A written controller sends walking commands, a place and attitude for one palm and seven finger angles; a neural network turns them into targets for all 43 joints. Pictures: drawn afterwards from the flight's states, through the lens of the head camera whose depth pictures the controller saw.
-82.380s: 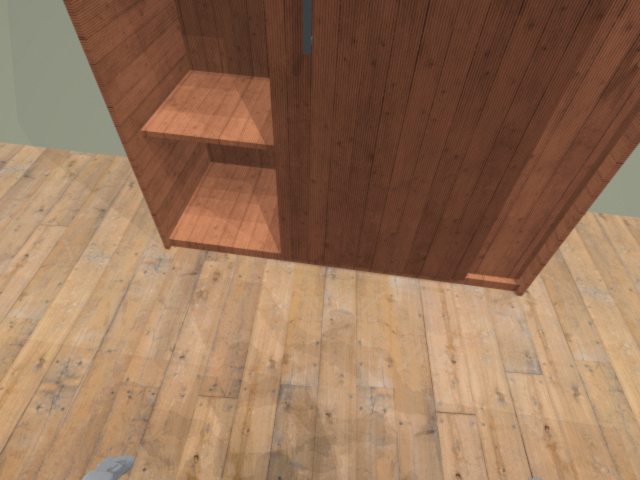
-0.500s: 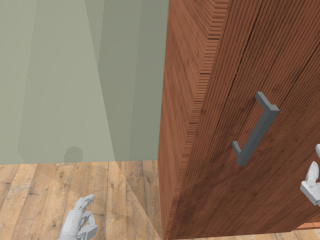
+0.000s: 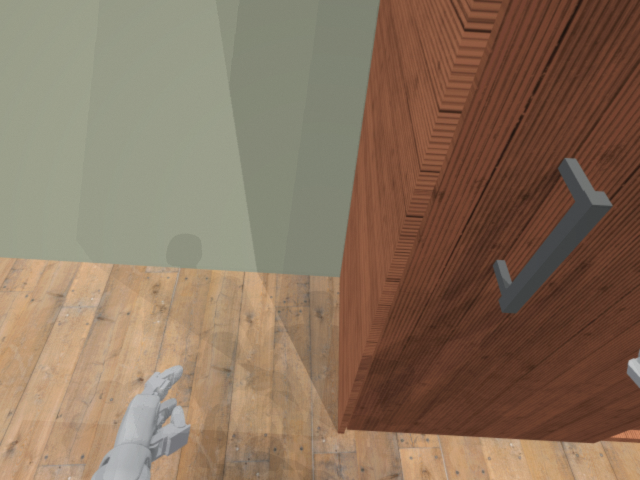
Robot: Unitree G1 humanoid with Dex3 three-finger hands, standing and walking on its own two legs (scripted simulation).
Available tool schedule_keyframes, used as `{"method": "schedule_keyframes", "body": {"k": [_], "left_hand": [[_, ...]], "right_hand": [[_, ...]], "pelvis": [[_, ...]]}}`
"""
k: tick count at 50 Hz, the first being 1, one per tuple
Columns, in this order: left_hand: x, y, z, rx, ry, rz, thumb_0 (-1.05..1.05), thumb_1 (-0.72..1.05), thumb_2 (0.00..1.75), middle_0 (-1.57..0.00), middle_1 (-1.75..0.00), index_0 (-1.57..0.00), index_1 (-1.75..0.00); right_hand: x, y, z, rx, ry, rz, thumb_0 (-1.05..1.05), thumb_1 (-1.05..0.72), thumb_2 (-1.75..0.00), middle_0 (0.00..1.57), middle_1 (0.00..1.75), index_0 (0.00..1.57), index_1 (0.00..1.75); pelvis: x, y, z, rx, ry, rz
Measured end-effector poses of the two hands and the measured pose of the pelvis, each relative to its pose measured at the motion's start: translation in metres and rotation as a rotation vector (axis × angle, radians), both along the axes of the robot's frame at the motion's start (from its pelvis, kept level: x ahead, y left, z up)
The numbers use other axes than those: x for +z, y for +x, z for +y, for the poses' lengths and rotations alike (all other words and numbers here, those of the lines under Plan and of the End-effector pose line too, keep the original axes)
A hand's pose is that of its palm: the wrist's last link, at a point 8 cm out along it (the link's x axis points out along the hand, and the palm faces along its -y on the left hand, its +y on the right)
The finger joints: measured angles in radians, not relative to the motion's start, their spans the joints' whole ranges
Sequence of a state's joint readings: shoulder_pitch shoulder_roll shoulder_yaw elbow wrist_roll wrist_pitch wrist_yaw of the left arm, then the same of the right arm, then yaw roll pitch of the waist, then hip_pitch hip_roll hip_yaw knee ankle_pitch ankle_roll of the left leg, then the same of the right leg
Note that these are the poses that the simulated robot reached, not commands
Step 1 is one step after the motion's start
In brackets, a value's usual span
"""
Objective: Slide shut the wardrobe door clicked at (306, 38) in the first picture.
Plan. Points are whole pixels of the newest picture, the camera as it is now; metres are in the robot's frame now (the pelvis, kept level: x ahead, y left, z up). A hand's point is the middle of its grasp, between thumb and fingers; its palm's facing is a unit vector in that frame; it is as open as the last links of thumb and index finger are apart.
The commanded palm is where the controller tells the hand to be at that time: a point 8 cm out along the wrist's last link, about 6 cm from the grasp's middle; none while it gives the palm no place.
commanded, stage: step back with the hand held close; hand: right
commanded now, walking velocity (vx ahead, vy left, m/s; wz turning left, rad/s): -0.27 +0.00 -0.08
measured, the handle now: (537, 245) +0.32 -0.20 +0.18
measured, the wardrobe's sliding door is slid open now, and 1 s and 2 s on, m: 0.00 0.00 0.00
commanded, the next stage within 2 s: stop stepping back and stand still in 0.88 s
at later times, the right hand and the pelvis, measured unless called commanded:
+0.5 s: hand out of the picture +0.10 -0.28 +0.16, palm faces +0.51 +0.75 -0.42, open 7.4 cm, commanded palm +0.04 -0.32 +0.17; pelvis -0.09 -0.01 -0.02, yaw -3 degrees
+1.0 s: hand out of the picture +0.01 -0.30 +0.15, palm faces +0.44 +0.78 -0.44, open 7.4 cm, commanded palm -0.08 -0.33 +0.17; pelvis -0.20 -0.02 -0.02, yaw -3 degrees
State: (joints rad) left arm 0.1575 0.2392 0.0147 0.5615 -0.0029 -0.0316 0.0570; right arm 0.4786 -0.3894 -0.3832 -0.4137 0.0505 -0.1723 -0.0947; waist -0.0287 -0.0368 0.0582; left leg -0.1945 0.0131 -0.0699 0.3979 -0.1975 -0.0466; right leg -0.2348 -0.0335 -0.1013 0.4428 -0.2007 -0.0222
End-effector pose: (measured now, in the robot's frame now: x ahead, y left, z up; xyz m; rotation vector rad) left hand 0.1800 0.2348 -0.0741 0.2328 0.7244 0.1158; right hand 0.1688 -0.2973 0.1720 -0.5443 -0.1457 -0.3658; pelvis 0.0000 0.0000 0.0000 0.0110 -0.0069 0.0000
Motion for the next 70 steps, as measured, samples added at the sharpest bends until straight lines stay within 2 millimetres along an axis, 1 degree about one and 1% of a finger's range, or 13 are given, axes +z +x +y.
{"method": "schedule_keyframes", "body": {"k": [6, 13, 22, 31, 35, 39, 44, 49, 52, 55, 60, 64, 70], "left_hand": [[0.001, -0.028, -0.004, 0.039, 0.02, 0.031, 0.01, 0.9, 0.9, -0.2, -0.3, -0.2, -0.3], [-0.003, -0.051, -0.016, -0.004, 0.027, 0.006, 0.01, 0.9, 0.9, -0.2, -0.3, -0.2, -0.3], [-0.014, -0.077, -0.027, -0.065, 0.009, -0.022, 0.01, 0.9, 0.9, -0.2, -0.3, -0.2, -0.3], [-0.017, -0.118, -0.024, -0.053, 0.038, -0.017, 0.01, 0.9, 0.9, -0.2, -0.3, -0.21, -0.3], [-0.021, -0.133, -0.023, -0.06, 0.022, 0.0, 0.01, 0.9, 0.9, -0.2, -0.3, -0.2, -0.3], [-0.027, -0.143, -0.02, -0.083, 0.02, 0.032, 0.01, 0.9, 0.9, -0.2, -0.3, -0.2, -0.3], [-0.01, -0.16, -0.028, -0.09, 0.049, 0.056, 0.01, 0.9, 0.9, -0.2, -0.3, -0.2, -0.3], [0.001, -0.171, -0.04, -0.082, 0.079, -0.037, 0.01, 0.9, 0.9, -0.2, -0.3, -0.2, -0.3], [0.01, -0.192, -0.049, -0.079, 0.05, -0.075, 0.01, 0.9, 0.9, -0.2, -0.3, -0.2, -0.3], [0.018, -0.22, -0.052, -0.058, 0.013, -0.101, 0.01, 0.9, 0.9, -0.2, -0.3, -0.2, -0.3], [0.01, -0.268, -0.043, -0.024, -0.008, -0.068, 0.01, 0.9, 0.9, -0.2, -0.3, -0.21, -0.3], [-0.004, -0.306, -0.029, 0.007, 0.019, 0.028, 0.01, 0.9, 0.9, -0.2, -0.3, -0.21, -0.3], [0.0, -0.353, -0.011, 0.1, 0.107, 0.056, 0.01, 0.9, 0.9, -0.2, -0.3, -0.21, -0.3]], "right_hand": [[-0.004, -0.017, -0.008, 0.039, -0.03, 0.015, 0.01, -0.89, -0.9, 0.21, 0.31, 0.21, 0.3], [0.005, -0.059, -0.019, -0.008, -0.069, -0.088, 0.01, -0.89, -0.9, 0.21, 0.31, 0.21, 0.3], [0.0, -0.106, -0.018, -0.078, -0.036, -0.153, 0.01, -0.89, -0.9, 0.21, 0.31, 0.21, 0.3], [0.007, -0.127, -0.017, -0.019, -0.075, -0.209, 0.01, -0.89, -0.9, 0.21, 0.31, 0.21, 0.3], [0.016, -0.15, -0.021, -0.034, -0.146, -0.226, 0.01, -0.88, -0.9, 0.21, 0.31, 0.21, 0.3], [0.009, -0.178, -0.02, -0.071, -0.128, -0.188, 0.01, -0.89, -0.9, 0.21, 0.31, 0.21, 0.3], [0.001, -0.195, -0.024, -0.056, -0.049, -0.128, 0.01, -0.88, -0.9, 0.21, 0.31, 0.21, 0.3], [-0.007, -0.2, -0.035, 0.013, -0.042, -0.169, 0.01, -0.88, -0.9, 0.21, 0.31, 0.21, 0.3], [-0.002, -0.211, -0.036, 0.044, -0.037, -0.178, 0.01, -0.88, -0.9, 0.21, 0.31, 0.21, 0.3], [0.011, -0.232, -0.03, 0.073, -0.046, -0.178, 0.01, -0.89, -0.9, 0.21, 0.31, 0.21, 0.3], [0.023, -0.271, -0.022, 0.063, -0.097, -0.177, 0.01, -0.89, -0.9, 0.21, 0.31, 0.21, 0.3], [0.017, -0.291, -0.029, 0.015, -0.036, -0.168, 0.01, -0.88, -0.9, 0.21, 0.31, 0.21, 0.3], [-0.012, -0.297, -0.047, -0.043, 0.107, -0.169, 0.01, -0.89, -0.9, 0.21, 0.31, 0.21, 0.3]], "pelvis": [[-0.004, -0.016, -0.006, 0.0, -0.002, -0.001], [-0.012, -0.042, -0.009, -0.023, 0.006, -0.016], [-0.018, -0.075, -0.008, -0.046, 0.016, -0.025], [-0.022, -0.109, -0.011, -0.074, 0.04, -0.034], [-0.025, -0.121, -0.003, -0.115, 0.053, -0.015], [-0.025, -0.139, -0.001, -0.097, 0.035, 0.01], [-0.01, -0.158, -0.011, -0.057, -0.02, 0.027], [-0.017, -0.192, -0.023, -0.065, -0.014, 0.021], [-0.012, -0.214, -0.023, -0.034, 0.005, 0.003], [-0.008, -0.23, -0.024, -0.011, 0.036, -0.007], [-0.009, -0.251, -0.02, 0.0, 0.016, 0.001], [-0.008, -0.272, -0.023, 0.015, 0.013, -0.016], [-0.008, -0.282, -0.035, 0.032, 0.011, -0.011]]}}
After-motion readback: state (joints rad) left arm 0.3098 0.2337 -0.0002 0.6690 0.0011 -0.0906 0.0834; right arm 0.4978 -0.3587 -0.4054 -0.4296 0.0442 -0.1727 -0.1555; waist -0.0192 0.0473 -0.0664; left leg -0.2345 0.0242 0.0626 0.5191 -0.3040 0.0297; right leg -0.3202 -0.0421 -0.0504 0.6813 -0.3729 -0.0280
